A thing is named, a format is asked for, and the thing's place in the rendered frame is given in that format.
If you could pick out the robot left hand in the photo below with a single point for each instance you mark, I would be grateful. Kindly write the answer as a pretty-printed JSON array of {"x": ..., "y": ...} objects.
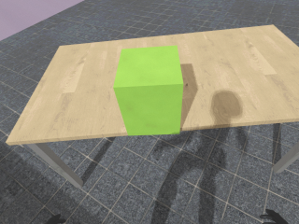
[{"x": 56, "y": 219}]

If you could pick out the robot right hand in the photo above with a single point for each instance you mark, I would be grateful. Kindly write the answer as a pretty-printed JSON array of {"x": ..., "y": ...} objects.
[{"x": 272, "y": 215}]

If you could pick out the table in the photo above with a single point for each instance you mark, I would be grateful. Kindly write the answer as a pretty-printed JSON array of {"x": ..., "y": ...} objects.
[{"x": 231, "y": 78}]

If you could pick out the carton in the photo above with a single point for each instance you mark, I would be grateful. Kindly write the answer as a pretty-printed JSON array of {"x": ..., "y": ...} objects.
[{"x": 149, "y": 89}]

